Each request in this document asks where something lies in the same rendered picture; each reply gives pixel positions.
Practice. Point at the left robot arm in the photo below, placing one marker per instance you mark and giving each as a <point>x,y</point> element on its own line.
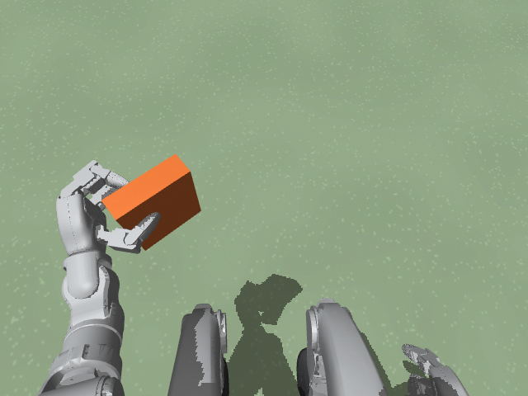
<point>90,362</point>

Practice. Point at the left robot hand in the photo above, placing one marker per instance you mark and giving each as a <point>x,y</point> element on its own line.
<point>82,224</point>

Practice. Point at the carton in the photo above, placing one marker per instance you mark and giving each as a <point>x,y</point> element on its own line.
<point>167,189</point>

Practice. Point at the right robot hand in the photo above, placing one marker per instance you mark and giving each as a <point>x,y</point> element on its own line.
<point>443,380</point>

